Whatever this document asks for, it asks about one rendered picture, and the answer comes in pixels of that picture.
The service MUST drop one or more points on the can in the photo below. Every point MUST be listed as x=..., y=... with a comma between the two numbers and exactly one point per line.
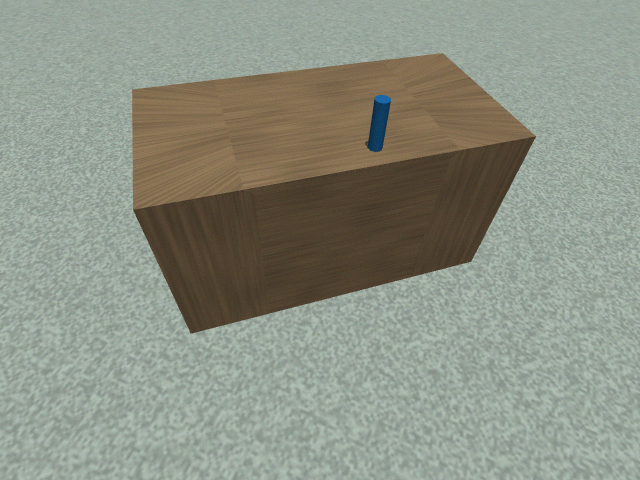
x=379, y=122

